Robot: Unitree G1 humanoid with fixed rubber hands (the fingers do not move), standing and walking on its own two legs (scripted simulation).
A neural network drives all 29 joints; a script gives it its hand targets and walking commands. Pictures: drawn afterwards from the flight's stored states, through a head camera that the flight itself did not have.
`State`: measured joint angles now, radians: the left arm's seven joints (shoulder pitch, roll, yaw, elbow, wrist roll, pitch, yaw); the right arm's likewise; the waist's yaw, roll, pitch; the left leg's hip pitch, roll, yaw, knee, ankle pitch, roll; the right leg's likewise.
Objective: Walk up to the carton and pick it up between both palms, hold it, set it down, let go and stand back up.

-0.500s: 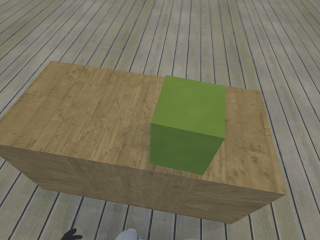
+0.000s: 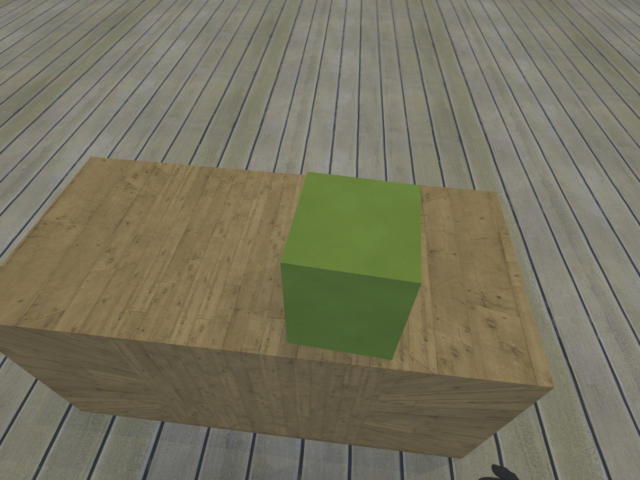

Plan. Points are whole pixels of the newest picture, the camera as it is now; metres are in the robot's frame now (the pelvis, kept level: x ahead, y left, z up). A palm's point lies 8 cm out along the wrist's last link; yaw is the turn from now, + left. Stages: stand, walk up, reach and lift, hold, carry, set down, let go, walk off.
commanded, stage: walk up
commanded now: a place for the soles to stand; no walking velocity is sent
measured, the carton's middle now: (350, 267) +0.48 -0.04 -0.08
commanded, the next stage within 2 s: none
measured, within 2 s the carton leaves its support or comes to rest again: neither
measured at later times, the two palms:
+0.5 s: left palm out of the picture +0.10 +0.28 -0.12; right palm out of the picture +0.11 -0.24 -0.11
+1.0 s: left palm out of the picture +0.13 +0.27 -0.11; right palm out of the picture +0.03 -0.27 -0.12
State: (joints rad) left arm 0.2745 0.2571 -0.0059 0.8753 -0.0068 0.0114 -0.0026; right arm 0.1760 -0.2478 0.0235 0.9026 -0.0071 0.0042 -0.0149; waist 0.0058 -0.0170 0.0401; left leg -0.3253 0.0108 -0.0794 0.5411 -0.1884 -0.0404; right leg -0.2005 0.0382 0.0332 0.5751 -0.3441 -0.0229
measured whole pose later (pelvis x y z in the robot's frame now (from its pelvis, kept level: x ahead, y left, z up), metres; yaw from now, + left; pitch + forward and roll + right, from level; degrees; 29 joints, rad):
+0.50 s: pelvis +0.01 +0.02 -0.01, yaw -7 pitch -1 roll +1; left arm 0.27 0.27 0.00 0.83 0.00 0.01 0.00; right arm 0.10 -0.27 0.01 0.85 -0.02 0.03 -0.01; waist 0.01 0.00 0.04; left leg -0.34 0.03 0.05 0.60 -0.25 -0.01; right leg -0.27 0.05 0.16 0.65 -0.37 0.01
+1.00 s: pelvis +0.00 +0.03 -0.01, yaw -12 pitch -2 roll +2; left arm 0.28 0.28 0.01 0.78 0.01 0.01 0.01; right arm 0.18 -0.31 0.00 0.85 -0.02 0.04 -0.01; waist -0.01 -0.02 0.05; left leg -0.32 0.06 0.14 0.62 -0.26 0.00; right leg -0.30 0.08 0.25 0.70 -0.37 0.02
